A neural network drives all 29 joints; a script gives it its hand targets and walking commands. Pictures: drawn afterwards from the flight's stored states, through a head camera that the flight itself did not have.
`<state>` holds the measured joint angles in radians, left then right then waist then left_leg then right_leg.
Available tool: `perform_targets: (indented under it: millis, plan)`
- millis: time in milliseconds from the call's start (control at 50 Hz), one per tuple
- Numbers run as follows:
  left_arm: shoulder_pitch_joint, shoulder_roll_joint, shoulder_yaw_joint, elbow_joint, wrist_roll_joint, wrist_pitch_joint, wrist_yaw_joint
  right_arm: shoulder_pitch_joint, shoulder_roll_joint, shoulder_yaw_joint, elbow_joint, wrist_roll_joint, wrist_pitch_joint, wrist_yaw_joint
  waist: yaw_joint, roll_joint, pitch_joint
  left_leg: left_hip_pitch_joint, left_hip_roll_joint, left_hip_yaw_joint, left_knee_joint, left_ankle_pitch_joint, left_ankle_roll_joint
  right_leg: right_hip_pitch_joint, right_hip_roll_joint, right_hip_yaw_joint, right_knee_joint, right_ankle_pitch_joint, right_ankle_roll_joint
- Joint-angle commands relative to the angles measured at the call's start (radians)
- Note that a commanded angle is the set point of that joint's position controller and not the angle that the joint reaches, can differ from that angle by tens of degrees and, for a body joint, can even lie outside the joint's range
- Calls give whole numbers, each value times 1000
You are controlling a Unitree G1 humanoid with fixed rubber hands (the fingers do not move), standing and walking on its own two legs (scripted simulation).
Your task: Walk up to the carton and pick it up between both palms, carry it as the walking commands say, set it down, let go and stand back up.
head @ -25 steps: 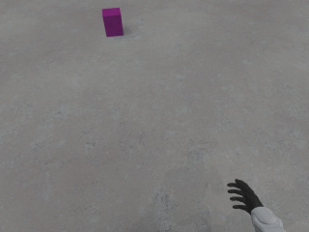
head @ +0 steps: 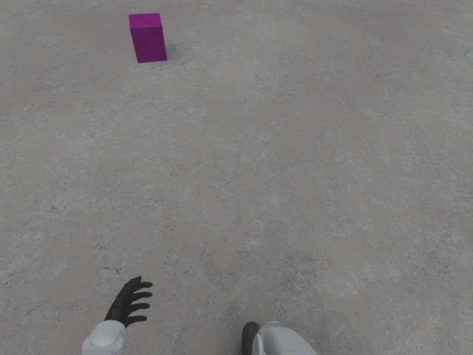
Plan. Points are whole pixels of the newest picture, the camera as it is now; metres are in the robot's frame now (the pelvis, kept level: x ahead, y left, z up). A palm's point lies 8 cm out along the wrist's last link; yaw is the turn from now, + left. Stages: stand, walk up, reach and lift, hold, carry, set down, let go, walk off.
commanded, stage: walk up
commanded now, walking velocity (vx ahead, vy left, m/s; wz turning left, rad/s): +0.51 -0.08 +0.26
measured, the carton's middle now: (148, 38) +2.20 +0.35 -0.64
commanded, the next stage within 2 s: none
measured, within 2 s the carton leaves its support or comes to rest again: neither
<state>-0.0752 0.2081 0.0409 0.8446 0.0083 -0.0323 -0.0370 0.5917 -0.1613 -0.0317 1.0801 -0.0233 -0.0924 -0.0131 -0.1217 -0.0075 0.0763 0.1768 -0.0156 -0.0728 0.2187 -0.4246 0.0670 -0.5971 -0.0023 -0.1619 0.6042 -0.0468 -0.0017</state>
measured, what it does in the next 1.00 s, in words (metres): walks ahead: right foot, then left foot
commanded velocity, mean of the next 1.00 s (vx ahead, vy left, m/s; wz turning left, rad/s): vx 0.50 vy -0.01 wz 0.10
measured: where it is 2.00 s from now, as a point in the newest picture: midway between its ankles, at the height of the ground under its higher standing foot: (184, 182)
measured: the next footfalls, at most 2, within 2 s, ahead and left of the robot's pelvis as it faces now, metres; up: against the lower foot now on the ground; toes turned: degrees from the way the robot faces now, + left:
right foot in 0.04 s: +0.19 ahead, -0.10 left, +0.00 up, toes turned -7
left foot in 0.52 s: +0.39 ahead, +0.15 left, +0.00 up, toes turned +13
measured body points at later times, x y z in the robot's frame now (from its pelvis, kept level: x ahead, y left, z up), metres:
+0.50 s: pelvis +0.27 +0.03 +0.01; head +0.31 +0.03 +0.46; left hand +0.12 +0.24 -0.12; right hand +0.48 -0.16 -0.11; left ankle +0.34 +0.15 -0.72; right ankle +0.16 -0.09 -0.73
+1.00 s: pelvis +0.52 +0.04 +0.01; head +0.55 +0.05 +0.46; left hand +0.70 +0.26 -0.12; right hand +0.38 -0.19 -0.12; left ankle +0.35 +0.14 -0.73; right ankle +0.67 -0.08 -0.70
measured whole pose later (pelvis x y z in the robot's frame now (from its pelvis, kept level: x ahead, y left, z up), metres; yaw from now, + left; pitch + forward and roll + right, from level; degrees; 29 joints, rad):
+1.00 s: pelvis +0.52 +0.04 +0.01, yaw +5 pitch +2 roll -1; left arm 0.00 0.18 0.05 0.89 0.02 -0.02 -0.06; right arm 0.56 -0.16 -0.04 1.11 -0.02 -0.09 -0.01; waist -0.11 0.00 0.05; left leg 0.13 0.06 0.13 0.20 -0.35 -0.03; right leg -0.55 -0.07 -0.13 0.59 -0.09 0.01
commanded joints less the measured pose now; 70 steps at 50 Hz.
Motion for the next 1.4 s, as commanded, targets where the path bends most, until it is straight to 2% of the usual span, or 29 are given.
perform_targets:
  millis: [0,20,40,60,100,160,260,400,440,480,500,520,540,560,580,620,680,820,920,960,1000,1020,1040,1060,1080,1100,1160,1240,1380]
  plan:
    - [321,112,46,32,6,-36,31,2,-163,-32,-34,12,-16,-11,181,121,-208,-309,201,-10,511,1244,-34,612,8,20,-109,32,-73]
    - [466,183,66,60,23,-44,43,-28,-143,-29,-73,22,-23,-8,246,42,-349,-528,159,-14,765,878,-53,908,-185,195,-60,149,-136]
    - [569,236,75,91,41,-46,44,-20,-90,-24,-92,26,-22,-12,246,-112,-418,-741,19,26,1133,-77,-58,1056,-472,529,-60,456,-252]
    - [555,207,70,128,33,-43,38,-28,-97,-45,-78,28,-10,-18,232,-53,-411,-780,54,-27,1269,-81,-41,963,-491,561,-136,266,-304]
    - [384,96,30,115,26,-59,35,-133,-105,-56,-81,-3,-6,-3,186,102,-185,-738,101,-33,1149,112,-28,605,-454,498,-267,151,-222]
    - [364,51,3,143,25,-73,30,-158,-44,-40,-95,-5,39,24,116,3,-9,-650,146,9,1016,141,-35,301,-368,321,-366,73,-145]
    - [411,57,9,166,12,-81,19,-349,-31,-9,-171,-6,64,56,105,-146,61,-579,124,128,566,251,-66,242,-226,114,-431,0,-86]
    - [588,111,39,193,13,-57,38,-580,-58,-8,-232,-11,52,62,191,-117,-4,-618,72,201,353,289,-85,530,-286,109,-399,168,-97]
    - [605,100,39,198,13,-48,43,-569,-70,-12,-230,-19,45,53,179,-109,-35,-545,53,216,300,241,-73,553,-283,86,-323,261,-90]
    - [577,100,36,187,3,-42,47,-399,-112,-31,-175,-26,30,35,98,-57,-145,-259,41,228,184,261,-42,475,-233,22,-73,378,-60]
    - [549,78,29,158,1,-46,44,-218,-178,-54,-123,-32,21,21,24,14,-269,32,151,89,200,256,8,280,-198,12,146,204,-18]
    - [543,20,5,117,-1,-51,36,-70,-264,-73,-98,-38,13,8,-8,205,-357,256,443,-268,163,382,90,12,-114,0,456,-472,20]
    - [521,58,29,110,-3,-45,44,-18,-299,-71,-75,-26,23,1,-1,172,-332,213,516,-380,115,448,169,-92,-71,89,587,-484,0]
    - [460,70,31,122,-3,-44,45,-92,-249,-59,-88,-23,16,3,20,34,-250,92,484,-314,109,497,144,-107,-124,135,624,-396,2]
    - [428,47,20,132,-1,-45,38,-177,-195,-46,-102,-23,2,8,52,-11,-152,-31,419,-223,79,579,102,-103,-151,133,620,-326,7]
    - [436,15,18,138,6,-29,20,-241,-149,-33,-94,-16,-16,10,102,52,-62,-190,321,-90,16,569,65,-37,-181,129,559,-227,28]
    - [422,9,35,130,16,4,9,-190,-117,-19,-62,-8,-30,18,109,101,-30,-223,296,-29,-6,642,31,-32,-153,104,500,-139,60]
    - [122,18,34,41,8,20,-24,-93,-126,-19,-37,-7,-32,11,69,182,55,-235,257,94,-86,562,-4,-38,-103,55,190,28,48]
    - [13,13,21,-18,7,1,-21,-25,-140,-28,1,-1,-9,0,47,244,46,-183,242,149,-63,565,34,90,-67,25,-14,-38,13]
    - [48,26,26,-12,14,-7,-8,-20,-159,-35,13,6,-3,-5,65,191,15,-159,258,150,25,737,35,164,-43,10,-45,-94,-8]
    - [251,58,43,45,17,-32,14,-38,-172,-40,19,9,6,-8,156,69,-113,-237,216,187,321,849,2,447,-16,-8,-126,-80,-35]
    - [450,133,65,101,23,-43,30,-48,-159,-37,0,14,7,-7,230,-33,-254,-441,165,194,564,590,-33,755,-141,123,-101,-42,-72]
    - [614,271,95,133,36,-47,43,-8,-113,-38,-27,11,6,-5,254,-258,-363,-685,42,173,886,-106,-58,976,-472,568,-173,61,-133]
    - [637,326,102,166,5,-32,54,-3,-142,-66,-31,1,8,-2,238,-211,-395,-751,46,34,1057,-115,-66,937,-552,794,-283,114,-204]
    - [538,276,86,153,-1,-31,58,-55,-155,-72,-36,-5,13,10,195,-88,-307,-739,86,-8,1115,-20,-65,769,-513,747,-314,70,-174]
    - [439,196,60,140,9,-41,57,-109,-102,-57,-33,-8,17,17,163,-35,-169,-753,117,-3,1093,76,-58,625,-451,593,-311,124,-138]
    - [390,55,19,146,8,-49,46,-120,-51,-44,-28,1,47,36,94,-116,-65,-658,146,28,985,205,-65,401,-304,294,-332,144,-58]
    - [480,87,23,164,12,-59,40,-228,-59,-35,-73,-9,83,60,102,-152,-7,-718,134,87,889,294,-91,350,-289,200,-365,139,-60]
    - [590,122,49,166,17,-58,54,-517,-62,-9,-185,-8,83,87,176,-145,63,-747,148,144,475,412,-126,422,-288,160,-479,-91,-67]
